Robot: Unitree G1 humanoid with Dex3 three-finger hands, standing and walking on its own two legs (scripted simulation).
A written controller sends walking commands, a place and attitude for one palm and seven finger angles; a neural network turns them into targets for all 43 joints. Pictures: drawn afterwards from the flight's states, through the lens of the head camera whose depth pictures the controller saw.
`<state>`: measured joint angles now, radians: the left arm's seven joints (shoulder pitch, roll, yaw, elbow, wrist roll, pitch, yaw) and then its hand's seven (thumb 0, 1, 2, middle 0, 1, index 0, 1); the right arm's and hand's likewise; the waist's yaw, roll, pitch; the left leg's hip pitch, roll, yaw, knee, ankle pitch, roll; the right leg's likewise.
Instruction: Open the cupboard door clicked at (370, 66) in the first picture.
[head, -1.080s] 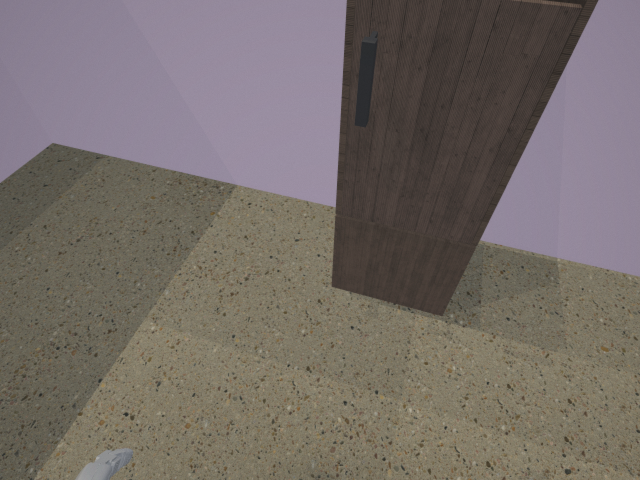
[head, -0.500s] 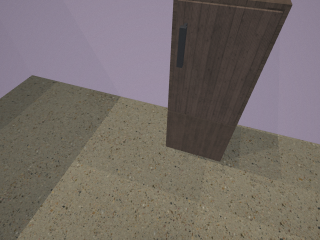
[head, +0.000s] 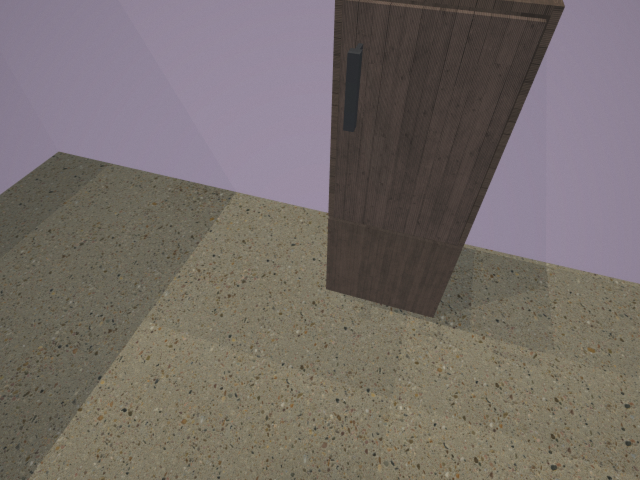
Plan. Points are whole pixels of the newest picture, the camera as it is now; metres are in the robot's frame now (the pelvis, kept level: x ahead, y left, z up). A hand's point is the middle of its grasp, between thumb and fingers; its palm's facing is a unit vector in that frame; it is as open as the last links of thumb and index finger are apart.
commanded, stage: stand and wait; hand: left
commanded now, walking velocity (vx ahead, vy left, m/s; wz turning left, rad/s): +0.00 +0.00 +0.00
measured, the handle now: (354, 88) +0.87 -0.02 +0.08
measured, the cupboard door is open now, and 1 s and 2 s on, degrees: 0 0 0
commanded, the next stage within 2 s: look at it before walking up in 0.06 s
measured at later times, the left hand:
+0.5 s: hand out of the picture +0.09 +0.25 -0.15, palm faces -0.02 -0.94 -0.34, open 7.4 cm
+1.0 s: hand out of the picture +0.09 +0.24 -0.16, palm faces -0.06 -0.94 -0.32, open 7.4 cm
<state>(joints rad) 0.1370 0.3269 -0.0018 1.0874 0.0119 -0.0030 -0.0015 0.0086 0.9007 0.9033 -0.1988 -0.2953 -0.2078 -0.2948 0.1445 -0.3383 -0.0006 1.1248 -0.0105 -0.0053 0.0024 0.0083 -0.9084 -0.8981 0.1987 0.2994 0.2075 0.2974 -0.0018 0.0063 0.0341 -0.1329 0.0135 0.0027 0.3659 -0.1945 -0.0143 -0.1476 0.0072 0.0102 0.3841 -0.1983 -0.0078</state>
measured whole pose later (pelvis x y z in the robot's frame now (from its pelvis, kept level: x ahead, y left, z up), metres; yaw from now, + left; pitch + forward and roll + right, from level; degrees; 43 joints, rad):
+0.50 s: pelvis +0.01 +0.00 +0.00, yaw +0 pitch -1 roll +0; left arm 0.13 0.34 0.00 1.09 0.01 0.00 0.00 0.01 0.90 0.90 -0.20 -0.30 -0.21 -0.29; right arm 0.11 -0.34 0.00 1.12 -0.01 -0.01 0.00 0.01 -0.91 -0.90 0.20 0.30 0.21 0.30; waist 0.01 0.00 0.04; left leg -0.12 0.01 0.01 0.36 -0.21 -0.01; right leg -0.14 0.00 0.02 0.38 -0.21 0.00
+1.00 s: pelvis +0.01 +0.00 +0.00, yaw -4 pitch -2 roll +0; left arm 0.16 0.30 0.01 1.05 0.01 0.03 0.01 0.01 0.90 0.90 -0.20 -0.29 -0.21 -0.29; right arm 0.10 -0.30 -0.01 1.07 -0.01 0.01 -0.02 0.01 -0.91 -0.90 0.20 0.30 0.21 0.30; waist 0.02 0.00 0.05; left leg -0.14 0.03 0.06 0.42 -0.25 -0.02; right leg -0.18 0.03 0.07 0.45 -0.24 0.00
